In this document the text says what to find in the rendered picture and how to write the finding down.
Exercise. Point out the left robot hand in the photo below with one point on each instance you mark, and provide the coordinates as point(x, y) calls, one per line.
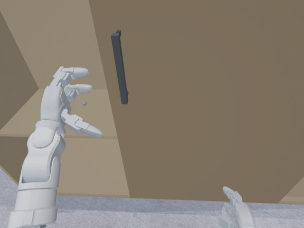
point(56, 99)

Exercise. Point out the right robot hand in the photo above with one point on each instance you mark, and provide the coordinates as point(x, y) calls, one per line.
point(241, 216)

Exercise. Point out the handle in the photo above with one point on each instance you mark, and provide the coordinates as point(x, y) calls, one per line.
point(118, 57)

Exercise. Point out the robot left forearm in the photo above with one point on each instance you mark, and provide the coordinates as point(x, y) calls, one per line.
point(39, 178)

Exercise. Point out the wardrobe door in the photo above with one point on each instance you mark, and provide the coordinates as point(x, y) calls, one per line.
point(297, 190)
point(215, 95)

